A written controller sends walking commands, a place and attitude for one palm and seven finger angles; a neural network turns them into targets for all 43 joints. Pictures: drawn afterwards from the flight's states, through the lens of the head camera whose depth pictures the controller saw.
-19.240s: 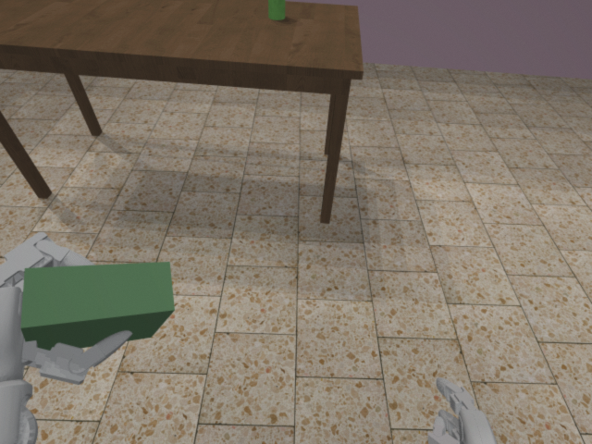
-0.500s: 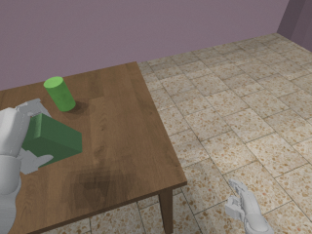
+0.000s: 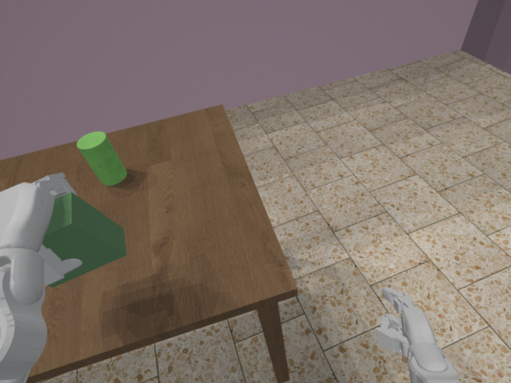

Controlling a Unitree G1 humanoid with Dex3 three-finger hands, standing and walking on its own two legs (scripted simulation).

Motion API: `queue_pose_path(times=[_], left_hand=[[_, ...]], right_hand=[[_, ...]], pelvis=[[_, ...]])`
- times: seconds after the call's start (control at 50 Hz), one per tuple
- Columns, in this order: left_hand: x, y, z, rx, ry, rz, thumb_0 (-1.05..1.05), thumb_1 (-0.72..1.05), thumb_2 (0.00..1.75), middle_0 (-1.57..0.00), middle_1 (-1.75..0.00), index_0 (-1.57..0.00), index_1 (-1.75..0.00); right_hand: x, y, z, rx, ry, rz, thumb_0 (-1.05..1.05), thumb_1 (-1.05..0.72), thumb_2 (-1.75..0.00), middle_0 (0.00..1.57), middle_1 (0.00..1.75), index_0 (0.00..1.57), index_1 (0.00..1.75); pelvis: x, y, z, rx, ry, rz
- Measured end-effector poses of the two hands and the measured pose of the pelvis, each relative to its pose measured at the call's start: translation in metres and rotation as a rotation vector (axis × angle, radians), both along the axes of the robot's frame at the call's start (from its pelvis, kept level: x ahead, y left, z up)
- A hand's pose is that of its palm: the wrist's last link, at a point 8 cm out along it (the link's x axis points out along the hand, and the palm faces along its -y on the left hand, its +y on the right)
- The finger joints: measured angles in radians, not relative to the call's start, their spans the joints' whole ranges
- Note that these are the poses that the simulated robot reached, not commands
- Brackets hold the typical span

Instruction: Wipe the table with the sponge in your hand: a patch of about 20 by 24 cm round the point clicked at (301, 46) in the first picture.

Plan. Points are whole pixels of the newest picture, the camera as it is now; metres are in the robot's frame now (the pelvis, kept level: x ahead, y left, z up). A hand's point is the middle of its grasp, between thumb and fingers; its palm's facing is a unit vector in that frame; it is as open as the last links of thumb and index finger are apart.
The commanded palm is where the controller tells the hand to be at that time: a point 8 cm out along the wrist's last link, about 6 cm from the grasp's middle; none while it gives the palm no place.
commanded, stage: turn the palm down, sponge in hand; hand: left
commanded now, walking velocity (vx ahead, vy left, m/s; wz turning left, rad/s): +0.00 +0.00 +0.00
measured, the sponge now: (71, 248) +0.24 +0.31 +0.13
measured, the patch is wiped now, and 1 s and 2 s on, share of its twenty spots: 0.00 0.00 0.00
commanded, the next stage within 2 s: move the sponge above the wiping area in 0.36 s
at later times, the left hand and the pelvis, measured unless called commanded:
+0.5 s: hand (89, 256) +0.22 +0.27 +0.13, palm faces +0.07 -0.15 -0.99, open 9.5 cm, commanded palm +0.19 +0.27 +0.22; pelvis +0.00 -0.01 +0.00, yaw -1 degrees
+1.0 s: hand (103, 264) +0.22 +0.26 +0.11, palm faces +0.02 -0.15 -0.99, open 9.5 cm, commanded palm +0.20 +0.27 +0.21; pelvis +0.01 +0.01 +0.00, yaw -1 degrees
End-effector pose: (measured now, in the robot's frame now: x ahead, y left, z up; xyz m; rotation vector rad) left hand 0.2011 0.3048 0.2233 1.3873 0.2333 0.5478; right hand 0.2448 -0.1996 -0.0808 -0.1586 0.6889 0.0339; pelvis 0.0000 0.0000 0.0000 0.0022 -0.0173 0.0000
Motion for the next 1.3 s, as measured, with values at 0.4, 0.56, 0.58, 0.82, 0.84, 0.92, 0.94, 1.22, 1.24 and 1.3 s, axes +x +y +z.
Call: queue_pose_path(times=[0.4, 0.56, 0.58, 0.82, 0.84, 0.92, 0.94, 1.22, 1.24, 1.3], left_hand=[[0.002, -0.018, 0.007, 0.03, -0.027, -0.032, 0.0, -0.45, 1.02, -0.79, -1.38, -0.8, -1.38], [-0.001, -0.048, -0.049, -0.025, 0.208, -0.184, -0.01, -0.45, 1.02, -0.79, -1.39, -0.8, -1.38], [-0.001, -0.05, -0.049, 0.0, 0.21, -0.207, -0.01, -0.45, 1.02, -0.79, -1.38, -0.8, -1.38], [0.01, -0.011, -0.014, 0.0, 0.009, -0.055, 0.0, -0.45, 1.02, -0.79, -1.39, -0.8, -1.38], [0.01, -0.012, -0.019, -0.02, 0.031, -0.056, -0.01, -0.45, 1.02, -0.79, -1.39, -0.8, -1.38], [0.006, -0.028, -0.046, -0.075, 0.142, -0.12, -0.01, -0.44, 1.02, -0.79, -1.39, -0.8, -1.38], [0.005, -0.033, -0.051, -0.077, 0.165, -0.145, -0.01, -0.45, 1.02, -0.79, -1.39, -0.8, -1.38], [0.008, -0.019, -0.028, -0.017, 0.029, -0.076, -0.01, -0.45, 1.02, -0.79, -1.38, -0.8, -1.38], [0.007, -0.021, -0.03, -0.034, 0.04, -0.075, -0.01, -0.45, 1.02, -0.79, -1.38, -0.8, -1.38], [0.004, -0.03, -0.043, -0.072, 0.101, -0.099, -0.01, -0.45, 1.02, -0.79, -1.39, -0.8, -1.38]], right_hand=[[-0.002, -0.014, 0.005, 0.022, -0.044, -0.028, 0.01, -0.9, -0.89, 0.2, 0.3, 0.2, 0.3], [-0.005, -0.018, 0.001, -0.042, -0.035, -0.02, 0.01, -0.9, -0.89, 0.2, 0.3, 0.2, 0.3], [-0.005, -0.017, 0.001, -0.049, -0.027, -0.016, 0.01, -0.9, -0.89, 0.2, 0.3, 0.2, 0.3], [-0.002, 0.003, 0.003, 0.012, -0.022, -0.022, 0.01, -0.9, -0.89, 0.2, 0.3, 0.2, 0.3], [-0.001, 0.004, 0.004, 0.014, -0.028, -0.022, 0.01, -0.9, -0.89, 0.2, 0.3, 0.2, 0.3], [0.003, 0.007, 0.006, 0.0, -0.042, -0.012, 0.01, -0.9, -0.89, 0.2, 0.3, 0.2, 0.3], [0.004, 0.007, 0.006, -0.008, -0.041, -0.007, 0.01, -0.9, -0.89, 0.2, 0.3, 0.2, 0.3], [0.012, 0.02, 0.008, 0.022, -0.018, 0.02, 0.01, -0.9, -0.89, 0.2, 0.3, 0.2, 0.3], [0.012, 0.02, 0.008, 0.024, -0.023, 0.019, 0.01, -0.9, -0.89, 0.2, 0.3, 0.2, 0.3], [0.013, 0.018, 0.009, 0.02, -0.032, 0.017, 0.01, -0.9, -0.89, 0.2, 0.3, 0.2, 0.3]], pelvis=[[-0.002, -0.011, -0.001, 0.005, -0.024, -0.01], [-0.004, -0.006, -0.002, 0.01, -0.013, -0.009], [-0.004, -0.005, -0.002, 0.01, -0.016, -0.012], [0.001, 0.003, -0.001, 0.003, -0.022, -0.014], [0.002, 0.004, -0.001, 0.004, -0.019, -0.013], [0.003, 0.009, -0.001, 0.005, -0.01, -0.016], [0.003, 0.01, -0.001, 0.005, -0.009, -0.015], [0.009, 0.011, 0.0, 0.001, -0.024, -0.015], [0.009, 0.012, 0.0, 0.001, -0.022, -0.014], [0.009, 0.012, 0.0, 0.002, -0.018, -0.016]])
